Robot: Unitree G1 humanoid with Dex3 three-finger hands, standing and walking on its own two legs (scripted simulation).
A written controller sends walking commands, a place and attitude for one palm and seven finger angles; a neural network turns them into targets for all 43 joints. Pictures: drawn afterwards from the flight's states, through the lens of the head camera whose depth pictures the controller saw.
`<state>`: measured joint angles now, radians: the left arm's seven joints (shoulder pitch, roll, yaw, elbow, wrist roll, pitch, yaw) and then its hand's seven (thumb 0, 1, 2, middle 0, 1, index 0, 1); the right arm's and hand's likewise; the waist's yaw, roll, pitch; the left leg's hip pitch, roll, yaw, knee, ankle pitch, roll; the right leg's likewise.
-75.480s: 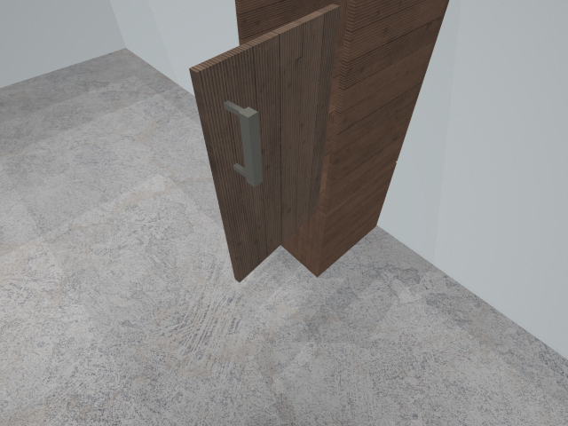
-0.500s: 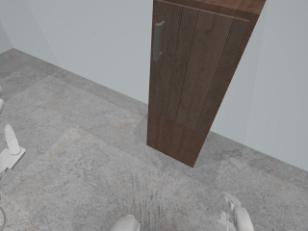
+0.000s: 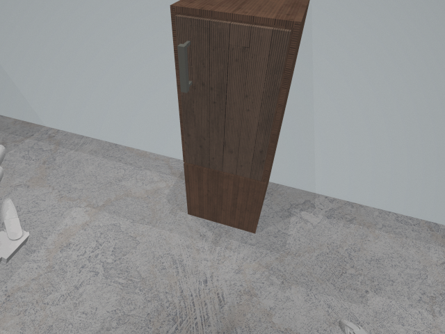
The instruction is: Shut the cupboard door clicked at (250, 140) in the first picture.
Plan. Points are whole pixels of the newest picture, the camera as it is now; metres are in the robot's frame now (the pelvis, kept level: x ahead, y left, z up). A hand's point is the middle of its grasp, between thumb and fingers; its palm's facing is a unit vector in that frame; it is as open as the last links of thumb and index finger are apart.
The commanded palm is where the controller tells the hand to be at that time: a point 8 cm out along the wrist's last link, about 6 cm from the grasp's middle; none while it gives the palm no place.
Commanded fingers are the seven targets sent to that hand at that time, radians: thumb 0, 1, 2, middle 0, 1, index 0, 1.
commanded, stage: stop stepping back and stand still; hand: left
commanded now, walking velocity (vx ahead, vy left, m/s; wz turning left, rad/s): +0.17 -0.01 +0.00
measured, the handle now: (186, 67) +0.86 +0.15 +0.11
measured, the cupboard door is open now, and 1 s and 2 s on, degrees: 0 0 0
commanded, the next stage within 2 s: let the arm hang, fingers relaxed in 0.32 s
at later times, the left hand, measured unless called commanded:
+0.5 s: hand (61, 247) +0.23 +0.27 +0.09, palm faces +0.27 -0.83 -0.49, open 7.4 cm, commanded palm none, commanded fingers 0.00 0.90 0.90 -0.20 -0.30 -0.20 -0.30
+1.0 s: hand out of the picture -0.05 +0.23 -0.16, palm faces +0.03 -0.97 -0.24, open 7.3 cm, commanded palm none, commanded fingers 0.00 0.90 0.90 -0.20 -0.30 -0.20 -0.30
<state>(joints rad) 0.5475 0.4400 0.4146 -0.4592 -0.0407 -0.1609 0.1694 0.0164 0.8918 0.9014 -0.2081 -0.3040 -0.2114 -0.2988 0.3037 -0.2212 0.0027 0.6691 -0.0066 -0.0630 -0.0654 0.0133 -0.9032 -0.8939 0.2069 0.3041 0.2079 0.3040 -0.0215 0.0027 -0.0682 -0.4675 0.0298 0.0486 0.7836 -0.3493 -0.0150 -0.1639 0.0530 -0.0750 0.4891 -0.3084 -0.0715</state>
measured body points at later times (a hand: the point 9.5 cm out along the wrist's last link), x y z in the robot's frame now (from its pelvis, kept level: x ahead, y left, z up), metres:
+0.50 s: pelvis +0.02 +0.02 -0.01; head +0.01 +0.00 +0.44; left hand +0.21 +0.31 +0.11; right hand +0.18 -0.22 -0.11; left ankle +0.07 +0.13 -0.73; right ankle -0.03 -0.08 -0.73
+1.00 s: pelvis +0.01 +0.03 +0.01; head +0.02 +0.03 +0.46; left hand -0.05 +0.28 -0.14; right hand +0.01 -0.21 -0.15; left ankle +0.07 +0.13 -0.73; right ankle -0.04 -0.08 -0.73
